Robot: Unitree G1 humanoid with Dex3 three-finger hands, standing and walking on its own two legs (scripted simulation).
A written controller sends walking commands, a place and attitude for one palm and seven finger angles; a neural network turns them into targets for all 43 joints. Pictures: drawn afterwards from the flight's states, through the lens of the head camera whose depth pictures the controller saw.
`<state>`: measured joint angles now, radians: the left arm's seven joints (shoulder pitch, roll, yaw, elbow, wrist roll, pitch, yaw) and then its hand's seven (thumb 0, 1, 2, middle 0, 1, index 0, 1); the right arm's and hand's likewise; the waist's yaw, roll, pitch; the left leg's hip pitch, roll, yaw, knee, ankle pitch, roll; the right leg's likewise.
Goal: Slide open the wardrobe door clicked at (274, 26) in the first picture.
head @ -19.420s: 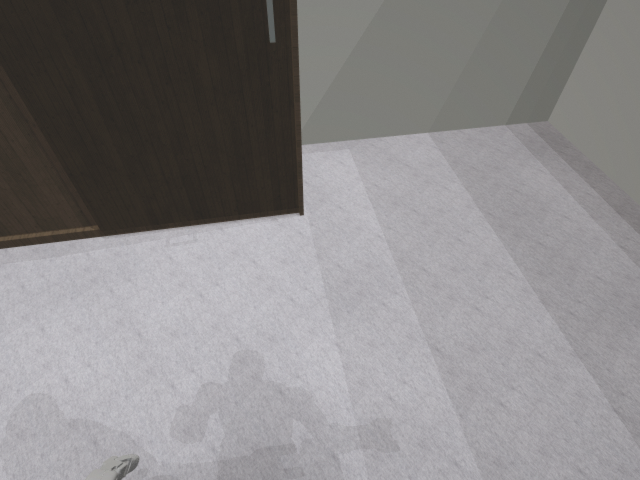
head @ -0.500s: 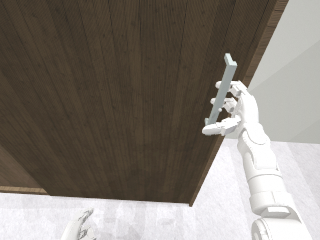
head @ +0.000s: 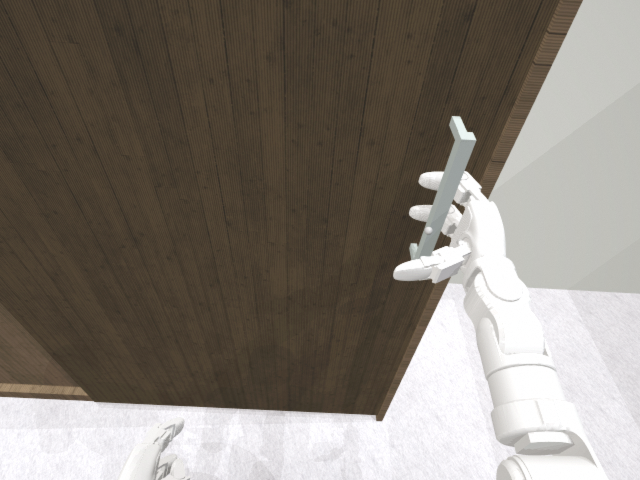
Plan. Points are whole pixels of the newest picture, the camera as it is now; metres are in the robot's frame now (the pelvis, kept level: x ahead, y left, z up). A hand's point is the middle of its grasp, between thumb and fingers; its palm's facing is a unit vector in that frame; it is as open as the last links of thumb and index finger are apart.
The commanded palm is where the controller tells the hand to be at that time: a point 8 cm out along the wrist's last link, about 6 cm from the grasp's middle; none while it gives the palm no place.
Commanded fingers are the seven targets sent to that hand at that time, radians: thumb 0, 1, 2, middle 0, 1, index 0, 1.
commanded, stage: slide the fingers in behind the handle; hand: right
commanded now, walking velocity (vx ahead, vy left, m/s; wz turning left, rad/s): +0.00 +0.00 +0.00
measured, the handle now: (434, 206) +0.44 -0.12 +0.14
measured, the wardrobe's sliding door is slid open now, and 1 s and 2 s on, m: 0.00 0.00 0.00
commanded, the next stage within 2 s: grip the handle and tug to test in 0.66 s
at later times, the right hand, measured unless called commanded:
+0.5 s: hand (421, 227) +0.39 -0.09 +0.15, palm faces -0.04 +1.00 +0.00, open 13.9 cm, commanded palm +0.36 -0.14 +0.15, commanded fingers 0.00 0.50 -0.30 0.30 1.20 0.30 1.20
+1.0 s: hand (424, 232) +0.38 -0.10 +0.15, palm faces -0.03 +1.00 +0.00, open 12.6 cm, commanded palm +0.36 -0.14 +0.15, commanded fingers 0.00 -0.11 -0.56 0.37 1.29 0.37 1.29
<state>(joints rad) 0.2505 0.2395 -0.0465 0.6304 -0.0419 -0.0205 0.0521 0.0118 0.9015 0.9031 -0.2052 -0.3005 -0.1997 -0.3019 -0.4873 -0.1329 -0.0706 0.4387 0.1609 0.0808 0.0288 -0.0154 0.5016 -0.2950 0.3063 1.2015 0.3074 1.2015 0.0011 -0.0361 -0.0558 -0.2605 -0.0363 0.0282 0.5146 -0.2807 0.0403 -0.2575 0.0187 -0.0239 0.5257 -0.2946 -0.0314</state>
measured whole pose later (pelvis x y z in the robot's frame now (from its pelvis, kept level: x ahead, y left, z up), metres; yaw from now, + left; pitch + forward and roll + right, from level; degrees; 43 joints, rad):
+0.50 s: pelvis +0.00 +0.00 +0.00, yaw +0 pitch +1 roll +0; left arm 0.26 0.23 -0.05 0.64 -0.04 -0.01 0.06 0.01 0.90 0.90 -0.21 -0.30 -0.20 -0.30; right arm -0.52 -0.13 -0.07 0.48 0.15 0.06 0.01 -0.02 0.50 -0.30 0.30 1.20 0.31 1.20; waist 0.01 -0.03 -0.05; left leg -0.26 -0.04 0.03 0.50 -0.27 0.05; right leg -0.25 0.01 -0.02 0.51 -0.28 -0.03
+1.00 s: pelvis -0.01 +0.00 +0.00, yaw +0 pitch +1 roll +0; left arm 0.23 0.23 -0.05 0.63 -0.04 -0.01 0.06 0.01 0.90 0.90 -0.21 -0.30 -0.20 -0.30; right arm -0.50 -0.12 -0.04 0.44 0.15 0.08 -0.01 -0.01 0.29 -0.39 0.32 1.23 0.32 1.23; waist 0.00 -0.04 -0.05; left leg -0.25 -0.03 0.03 0.50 -0.26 0.04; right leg -0.24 0.02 -0.02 0.51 -0.28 -0.03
